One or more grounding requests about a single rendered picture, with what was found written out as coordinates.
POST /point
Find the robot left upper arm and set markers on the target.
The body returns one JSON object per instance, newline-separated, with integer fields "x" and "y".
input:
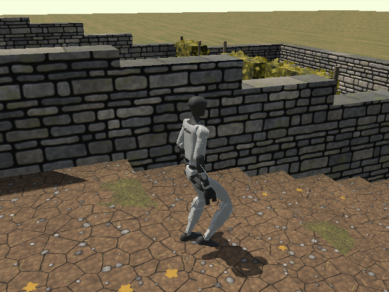
{"x": 180, "y": 140}

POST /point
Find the humanoid robot head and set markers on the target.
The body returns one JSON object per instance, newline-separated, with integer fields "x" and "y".
{"x": 197, "y": 106}

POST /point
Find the robot right thigh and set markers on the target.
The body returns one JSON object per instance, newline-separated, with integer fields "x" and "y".
{"x": 221, "y": 194}

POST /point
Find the robot right upper arm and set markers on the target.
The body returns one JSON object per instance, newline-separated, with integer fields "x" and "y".
{"x": 202, "y": 135}

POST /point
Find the right robot forearm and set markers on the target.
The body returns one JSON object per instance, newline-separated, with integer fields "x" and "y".
{"x": 202, "y": 175}

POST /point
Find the left robot forearm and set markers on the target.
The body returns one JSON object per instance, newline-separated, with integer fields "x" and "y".
{"x": 182, "y": 151}

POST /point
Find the robot right hand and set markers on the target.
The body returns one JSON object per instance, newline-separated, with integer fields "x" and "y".
{"x": 209, "y": 194}

